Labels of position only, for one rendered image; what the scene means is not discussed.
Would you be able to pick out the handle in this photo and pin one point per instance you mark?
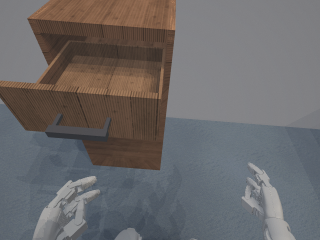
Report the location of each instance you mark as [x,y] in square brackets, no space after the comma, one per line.
[77,133]

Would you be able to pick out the left robot thigh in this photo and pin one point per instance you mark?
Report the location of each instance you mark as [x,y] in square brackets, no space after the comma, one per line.
[128,235]

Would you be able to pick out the right robot forearm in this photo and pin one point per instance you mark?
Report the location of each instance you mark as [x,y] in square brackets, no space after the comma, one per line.
[276,229]

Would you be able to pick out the robot right hand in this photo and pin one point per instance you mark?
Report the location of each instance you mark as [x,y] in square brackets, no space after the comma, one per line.
[266,202]

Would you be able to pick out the cabinet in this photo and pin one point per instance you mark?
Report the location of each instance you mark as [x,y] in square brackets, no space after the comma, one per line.
[149,23]

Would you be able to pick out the robot left hand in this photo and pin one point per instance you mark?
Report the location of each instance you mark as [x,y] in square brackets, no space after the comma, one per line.
[53,219]

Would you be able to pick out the drawer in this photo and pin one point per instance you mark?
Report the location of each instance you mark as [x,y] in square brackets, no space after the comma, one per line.
[88,82]

